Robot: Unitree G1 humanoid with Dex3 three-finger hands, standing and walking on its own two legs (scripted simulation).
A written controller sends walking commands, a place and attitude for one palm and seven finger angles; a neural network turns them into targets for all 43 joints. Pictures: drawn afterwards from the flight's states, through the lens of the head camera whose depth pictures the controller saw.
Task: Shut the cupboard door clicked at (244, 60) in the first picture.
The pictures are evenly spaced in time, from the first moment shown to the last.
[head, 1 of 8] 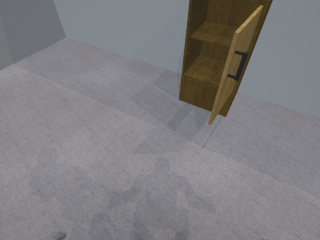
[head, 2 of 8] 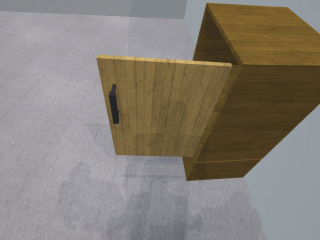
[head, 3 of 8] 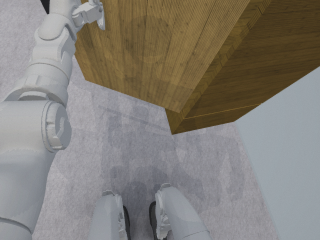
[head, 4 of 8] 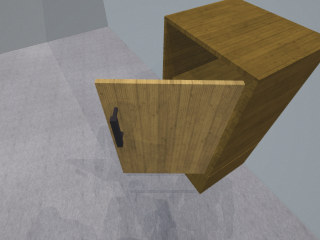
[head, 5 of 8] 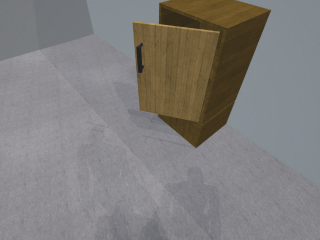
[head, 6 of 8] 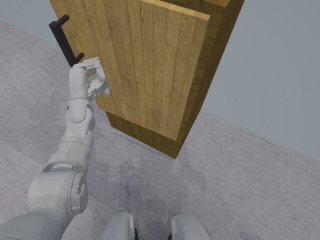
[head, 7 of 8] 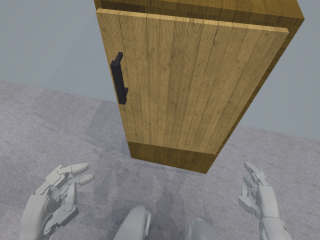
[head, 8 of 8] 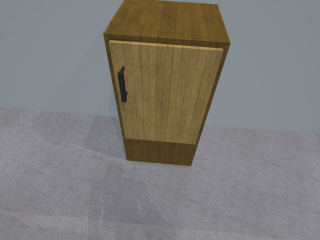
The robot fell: no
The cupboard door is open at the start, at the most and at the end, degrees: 85 85 0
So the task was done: yes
